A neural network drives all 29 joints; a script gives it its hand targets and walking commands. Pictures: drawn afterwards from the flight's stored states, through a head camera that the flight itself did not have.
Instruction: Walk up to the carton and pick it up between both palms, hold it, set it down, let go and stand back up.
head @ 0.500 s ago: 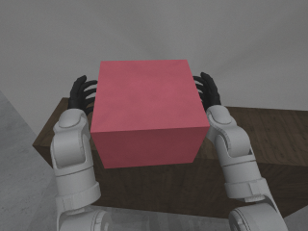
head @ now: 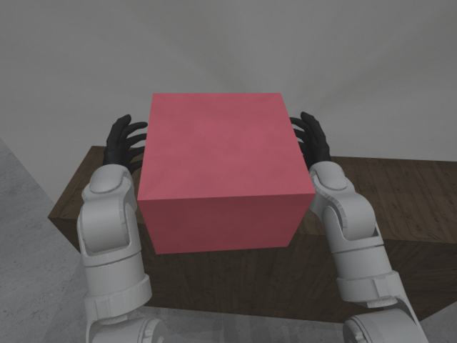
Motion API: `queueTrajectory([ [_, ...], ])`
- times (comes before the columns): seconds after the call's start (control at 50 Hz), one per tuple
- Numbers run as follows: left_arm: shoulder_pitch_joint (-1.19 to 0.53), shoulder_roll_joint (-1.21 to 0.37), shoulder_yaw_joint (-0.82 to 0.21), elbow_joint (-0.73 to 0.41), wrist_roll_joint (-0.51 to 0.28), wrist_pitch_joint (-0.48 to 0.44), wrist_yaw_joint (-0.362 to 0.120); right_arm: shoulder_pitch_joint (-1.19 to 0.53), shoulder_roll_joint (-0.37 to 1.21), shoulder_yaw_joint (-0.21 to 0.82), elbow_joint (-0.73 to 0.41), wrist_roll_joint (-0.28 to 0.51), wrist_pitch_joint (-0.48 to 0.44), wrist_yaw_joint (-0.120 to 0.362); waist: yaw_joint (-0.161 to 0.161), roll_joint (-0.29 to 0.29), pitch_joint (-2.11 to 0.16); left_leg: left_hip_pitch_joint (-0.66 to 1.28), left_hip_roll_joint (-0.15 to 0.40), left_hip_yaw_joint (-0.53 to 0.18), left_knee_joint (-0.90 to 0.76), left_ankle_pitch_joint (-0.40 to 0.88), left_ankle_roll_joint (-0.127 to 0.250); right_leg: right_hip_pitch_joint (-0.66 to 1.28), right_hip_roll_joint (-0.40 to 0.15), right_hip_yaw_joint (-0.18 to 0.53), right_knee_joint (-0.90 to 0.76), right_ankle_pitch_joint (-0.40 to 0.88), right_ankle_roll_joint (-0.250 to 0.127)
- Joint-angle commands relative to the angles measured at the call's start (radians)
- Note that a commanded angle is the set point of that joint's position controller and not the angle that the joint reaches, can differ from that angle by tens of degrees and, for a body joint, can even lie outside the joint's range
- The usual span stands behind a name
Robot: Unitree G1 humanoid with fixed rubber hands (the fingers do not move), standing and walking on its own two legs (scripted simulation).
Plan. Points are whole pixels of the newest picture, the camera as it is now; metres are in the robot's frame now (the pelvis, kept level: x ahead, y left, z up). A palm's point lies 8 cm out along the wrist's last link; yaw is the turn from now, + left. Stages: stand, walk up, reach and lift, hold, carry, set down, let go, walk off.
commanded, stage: hold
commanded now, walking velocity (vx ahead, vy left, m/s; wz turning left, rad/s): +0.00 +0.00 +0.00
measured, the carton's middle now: (220, 170) +0.35 +0.00 +0.14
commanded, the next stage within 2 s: none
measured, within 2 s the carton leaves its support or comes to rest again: neither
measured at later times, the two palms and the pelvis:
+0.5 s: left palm (117, 164) +0.34 +0.15 +0.19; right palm (314, 156) +0.35 -0.15 +0.16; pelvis +0.00 +0.00 +0.00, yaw +0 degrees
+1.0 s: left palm (119, 166) +0.34 +0.15 +0.18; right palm (315, 159) +0.34 -0.16 +0.16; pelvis +0.00 +0.00 +0.00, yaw +0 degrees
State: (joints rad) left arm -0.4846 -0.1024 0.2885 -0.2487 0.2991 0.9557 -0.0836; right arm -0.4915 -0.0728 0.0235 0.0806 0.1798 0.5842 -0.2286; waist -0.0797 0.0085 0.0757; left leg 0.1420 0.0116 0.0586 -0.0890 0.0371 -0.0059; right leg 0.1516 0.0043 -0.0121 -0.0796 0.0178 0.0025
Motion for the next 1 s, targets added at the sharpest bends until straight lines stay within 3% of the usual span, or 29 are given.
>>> queueTrajectory([
  [0.0, -0.503, -0.289, -0.356, -0.056, -0.165, -0.051, -0.121, -0.670, 0.349, 0.284, -0.236, 0.073, -0.078, 0.098, 0.017, 0.000, -0.390, 0.124, -0.011, -0.021, 0.028, 0.161, 0.001, 0.058, 0.024, 0.012, 0.062, 0.132, 0.071],
  [0.06, -0.515, -0.295, -0.347, -0.041, -0.167, -0.064, -0.125, -0.676, 0.367, 0.273, -0.218, 0.063, -0.080, 0.101, 0.012, -0.017, -0.403, 0.118, -0.013, -0.017, 0.020, 0.141, 0.005, 0.054, 0.027, 0.011, 0.061, 0.124, 0.072],
  [0.16, -0.505, -0.312, -0.354, -0.069, -0.166, -0.066, -0.125, -0.634, 0.379, 0.296, -0.207, 0.070, -0.073, 0.091, 0.006, -0.008, -0.447, 0.148, -0.015, -0.028, 0.038, 0.251, 0.001, 0.104, 0.031, 0.016, 0.073, 0.259, 0.070],
  [0.26, -0.483, -0.269, -0.306, -0.023, -0.136, -0.049, -0.147, -0.610, 0.348, 0.257, -0.147, 0.051, -0.062, 0.078, 0.005, 0.001, -0.318, 0.100, -0.016, -0.018, 0.025, 0.194, -0.002, 0.102, 0.025, 0.022, 0.054, 0.202, 0.073],
  [0.38, -0.539, -0.320, -0.398, -0.109, -0.193, -0.083, -0.128, -0.698, 0.402, 0.321, -0.275, 0.090, -0.090, 0.078, 0.016, -0.006, -0.479, 0.114, -0.018, -0.028, 0.029, 0.261, 0.006, 0.135, 0.019, 0.025, 0.094, 0.278, 0.071],
  [0.42, -0.530, -0.322, -0.398, -0.096, -0.187, -0.080, -0.120, -0.678, 0.394, 0.317, -0.257, 0.083, -0.089, 0.078, 0.011, 0.011, -0.472, 0.136, -0.017, -0.028, 0.041, 0.253, 0.002, 0.106, 0.022, 0.018, 0.087, 0.264, 0.068],
  [0.52, -0.490, -0.276, -0.333, -0.009, -0.157, -0.065, -0.130, -0.633, 0.350, 0.264, -0.170, 0.046, -0.072, 0.086, 0.010, -0.018, -0.349, 0.099, -0.011, -0.027, 0.023, 0.139, 0.008, 0.058, 0.025, 0.017, 0.057, 0.127, 0.070],
  [0.54, -0.500, -0.274, -0.320, -0.001, -0.152, -0.065, -0.133, -0.626, 0.358, 0.257, -0.146, 0.045, -0.069, 0.086, 0.021, -0.014, -0.323, 0.088, -0.011, -0.021, 0.021, 0.136, 0.010, 0.055, 0.022, 0.017, 0.055, 0.125, 0.071],
  [0.58, -0.520, -0.286, -0.332, -0.020, -0.160, -0.074, -0.137, -0.637, 0.370, 0.266, -0.160, 0.053, -0.072, 0.084, 0.018, -0.019, -0.359, 0.086, -0.015, -0.018, 0.019, 0.128, 0.011, 0.070, 0.021, 0.017, 0.060, 0.126, 0.075],
  [0.6, -0.532, -0.298, -0.348, -0.033, -0.166, -0.079, -0.136, -0.653, 0.392, 0.274, -0.169, 0.058, -0.076, 0.083, 0.015, 0.007, -0.369, 0.085, -0.013, -0.020, 0.015, 0.151, 0.011, 0.073, 0.024, 0.016, 0.062, 0.148, 0.076],
  [0.66, -0.513, -0.320, -0.366, -0.053, -0.180, -0.082, -0.129, -0.674, 0.386, 0.296, -0.235, 0.066, -0.084, 0.080, 0.013, -0.009, -0.438, 0.129, -0.015, -0.030, 0.037, 0.256, 0.005, 0.098, 0.026, 0.019, 0.075, 0.245, 0.069],
  [0.78, -0.445, -0.301, -0.393, -0.122, -0.191, -0.042, -0.126, -0.586, 0.366, 0.321, -0.263, 0.093, -0.064, 0.075, -0.003, 0.002, -0.443, 0.180, -0.020, -0.040, 0.064, 0.377, -0.017, 0.114, 0.031, 0.015, 0.070, 0.344, 0.062],
  [0.84, -0.431, -0.285, -0.387, -0.106, -0.181, -0.023, -0.135, -0.582, 0.349, 0.298, -0.259, 0.088, -0.054, 0.068, -0.006, 0.020, -0.384, 0.162, -0.019, -0.031, 0.056, 0.323, -0.018, 0.095, 0.030, 0.020, 0.055, 0.280, 0.063],
  [0.88, -0.459, -0.284, -0.377, -0.108, -0.183, -0.025, -0.136, -0.600, 0.344, 0.288, -0.252, 0.087, -0.055, 0.072, 0.009, 0.001, -0.364, 0.140, -0.015, -0.027, 0.047, 0.298, -0.012, 0.101, 0.027, 0.015, 0.056, 0.243, 0.064],
  [0.9, -0.462, -0.286, -0.377, -0.103, -0.180, -0.027, -0.134, -0.608, 0.341, 0.284, -0.261, 0.081, -0.057, 0.073, 0.000, -0.001, -0.362, 0.137, -0.015, -0.024, 0.052, 0.284, -0.009, 0.092, 0.027, 0.013, 0.057, 0.234, 0.065],
  [0.98, -0.494, -0.309, -0.402, -0.131, -0.196, -0.045, -0.125, -0.651, 0.375, 0.319, -0.301, 0.098, -0.069, 0.078, 0.010, -0.013, -0.444, 0.144, -0.018, -0.026, 0.042, 0.271, -0.001, 0.111, 0.022, 0.016, 0.076, 0.258, 0.065],
])
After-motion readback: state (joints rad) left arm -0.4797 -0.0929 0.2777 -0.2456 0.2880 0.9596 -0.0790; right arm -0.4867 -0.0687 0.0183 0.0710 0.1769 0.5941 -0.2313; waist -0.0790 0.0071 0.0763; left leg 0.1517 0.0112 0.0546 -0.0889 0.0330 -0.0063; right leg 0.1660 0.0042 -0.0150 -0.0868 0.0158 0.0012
